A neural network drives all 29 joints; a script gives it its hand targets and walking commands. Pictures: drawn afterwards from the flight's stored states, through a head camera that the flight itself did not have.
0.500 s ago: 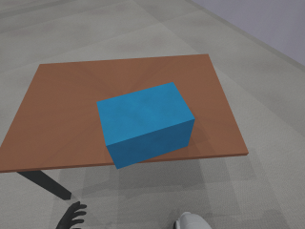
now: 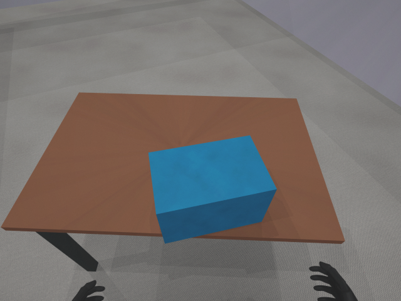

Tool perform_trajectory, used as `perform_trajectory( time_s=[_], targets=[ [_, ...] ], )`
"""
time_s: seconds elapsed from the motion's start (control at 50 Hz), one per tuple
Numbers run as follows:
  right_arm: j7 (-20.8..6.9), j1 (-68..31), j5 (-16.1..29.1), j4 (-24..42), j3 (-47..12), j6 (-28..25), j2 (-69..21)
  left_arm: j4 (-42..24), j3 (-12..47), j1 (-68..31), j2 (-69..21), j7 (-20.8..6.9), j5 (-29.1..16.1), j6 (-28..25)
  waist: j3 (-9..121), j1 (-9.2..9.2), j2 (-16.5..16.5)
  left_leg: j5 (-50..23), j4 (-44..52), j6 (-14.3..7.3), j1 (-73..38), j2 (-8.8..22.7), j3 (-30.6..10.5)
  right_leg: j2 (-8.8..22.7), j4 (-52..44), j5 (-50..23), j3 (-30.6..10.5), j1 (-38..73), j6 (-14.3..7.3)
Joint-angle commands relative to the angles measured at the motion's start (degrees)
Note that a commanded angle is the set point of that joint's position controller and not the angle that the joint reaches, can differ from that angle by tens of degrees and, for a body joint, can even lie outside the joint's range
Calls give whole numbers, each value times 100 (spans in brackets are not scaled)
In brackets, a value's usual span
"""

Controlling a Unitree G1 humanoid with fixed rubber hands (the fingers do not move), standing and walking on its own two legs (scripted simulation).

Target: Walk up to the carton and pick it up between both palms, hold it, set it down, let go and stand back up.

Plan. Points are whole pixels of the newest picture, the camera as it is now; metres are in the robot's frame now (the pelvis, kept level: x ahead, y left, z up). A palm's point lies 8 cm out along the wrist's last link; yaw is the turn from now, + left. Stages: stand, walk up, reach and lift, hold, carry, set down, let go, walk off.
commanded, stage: walk up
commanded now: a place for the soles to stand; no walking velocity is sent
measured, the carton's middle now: (207, 188) +0.41 +0.00 -0.10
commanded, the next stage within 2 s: reach and lift in 0.96 s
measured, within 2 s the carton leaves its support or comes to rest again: neither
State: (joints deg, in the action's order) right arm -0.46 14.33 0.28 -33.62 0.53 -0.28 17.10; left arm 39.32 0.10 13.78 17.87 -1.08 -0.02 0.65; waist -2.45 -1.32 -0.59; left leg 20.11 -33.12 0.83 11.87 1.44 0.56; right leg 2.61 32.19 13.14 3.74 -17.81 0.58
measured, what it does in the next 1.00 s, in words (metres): stands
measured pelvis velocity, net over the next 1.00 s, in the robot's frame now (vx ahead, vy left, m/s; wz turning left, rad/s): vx -0.01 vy -0.01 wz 0.02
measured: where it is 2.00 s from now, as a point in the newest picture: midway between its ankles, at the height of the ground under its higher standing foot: outside the picture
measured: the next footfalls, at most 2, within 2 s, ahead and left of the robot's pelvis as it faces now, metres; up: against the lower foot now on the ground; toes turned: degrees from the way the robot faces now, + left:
none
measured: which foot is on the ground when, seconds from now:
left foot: down 0.00-1.00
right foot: down 0.00-1.00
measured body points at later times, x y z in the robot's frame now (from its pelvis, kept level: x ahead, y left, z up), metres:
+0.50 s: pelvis -0.01 -0.01 +0.00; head +0.00 -0.01 +0.45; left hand +0.11 +0.26 -0.10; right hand +0.11 -0.27 -0.10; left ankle -0.03 +0.13 -0.73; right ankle +0.04 -0.13 -0.73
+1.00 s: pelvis -0.01 -0.01 +0.00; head +0.00 -0.01 +0.45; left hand +0.09 +0.26 -0.11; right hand +0.11 -0.28 -0.10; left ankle -0.03 +0.13 -0.73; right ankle +0.04 -0.13 -0.73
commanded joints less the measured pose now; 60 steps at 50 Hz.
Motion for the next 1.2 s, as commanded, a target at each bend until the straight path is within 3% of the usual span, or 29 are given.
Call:
perform_trajectory(
  time_s=[0.0, 0.6, 0.94, 0.96, 0.98, 1.0, 1.02, 1.04, 1.06, 1.1, 1.12, 1.14, 1.18],
  targets=[
    [25, 191, 0, 386, 239, -56, 777, -461, -222, -55, 744, -2, -7, -71, 496, 89, 99, -1461, 603, -380, 228, 533, -511, 498, -399, -1243, -597, 567, -361],
    [10, 368, -53, 202, 288, -122, 728, -376, -278, -35, 752, -34, -13, -65, 193, 54, 30, -350, 805, -305, 595, 370, -560, 507, -778, 221, -680, 322, -368],
    [13, 436, -52, 256, 264, -107, 764, -325, -245, 9, 791, -40, 2, -59, 189, 69, 27, -469, 727, -253, 598, 362, -588, 517, -736, 110, -710, 339, -388],
    [28, -1702, -611, -764, 680, -937, 197, -1396, -610, -2106, 568, 226, 68, 693, 403, 55, 1332, 1373, 855, -606, 2410, 605, 243, -718, 416, 466, 198, 1715, -242],
    [-129, -1148, -577, -1216, 776, -1114, 780, -1300, -547, -1285, 93, 316, 341, 1028, -211, 185, 1704, 1971, 1507, -950, 4571, 829, 321, -976, 1191, -360, 219, 3555, -110],
    [-180, -931, -539, -1501, 882, -1236, 821, -1095, -567, -970, -16, 228, 423, 1144, -44, 112, 1002, 1078, 1296, -820, 4809, 690, 595, -798, 1253, -557, 91, 3833, -175],
    [-177, -922, -507, -1327, 802, -1381, 670, -1173, -501, -1021, 194, 165, 308, 1263, -92, 150, 396, 445, 900, -561, 3778, 466, 621, -597, 861, -339, -16, 2854, -284],
    [-165, -1071, -516, -1093, 774, -1500, 415, -1294, -438, -1093, 544, 146, 67, 1377, -31, 202, -416, -237, 372, -217, 1942, 118, 606, -312, 184, -123, -193, 1320, -317],
    [-149, -1091, -414, -855, 761, -1521, 414, -1489, -523, -1056, 557, 159, -2, 1464, 330, 153, -775, -270, 214, -187, 800, 36, 460, -267, -251, 60, -163, 639, -231],
    [-120, -751, -348, -764, 589, -1494, 426, -1540, -786, -746, 549, 139, 58, 1493, 528, 62, -990, -646, 245, -206, 359, -159, 472, -154, -533, -415, -409, 892, -97],
    [-107, -605, -299, -688, 479, -1473, 462, -1564, -885, -477, 592, 144, 109, 1477, 459, 12, -855, -874, 456, -184, 300, -244, 466, -154, -641, -797, -419, 1164, -51],
    [-152, -651, -196, -687, 456, -1396, 507, -1705, -977, -442, 510, 211, 170, 1484, 628, -57, -639, -800, 678, -155, 443, -285, 476, -204, -693, -594, -420, 1588, -52],
    [-179, -642, -224, -603, 409, -1366, 492, -1584, -989, -302, 530, 214, 151, 1399, 411, -20, -403, -1173, 801, -116, 480, -292, 506, -241, -682, -1048, -370, 1797, -72]
  ],
)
